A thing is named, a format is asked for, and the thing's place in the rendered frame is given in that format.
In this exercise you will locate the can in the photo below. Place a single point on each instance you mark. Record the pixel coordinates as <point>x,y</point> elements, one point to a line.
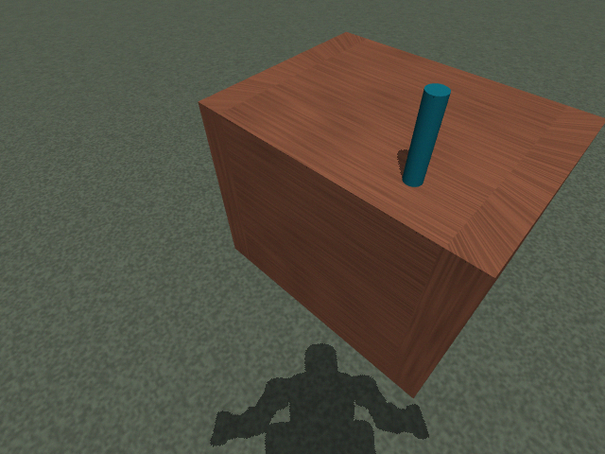
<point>434,101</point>

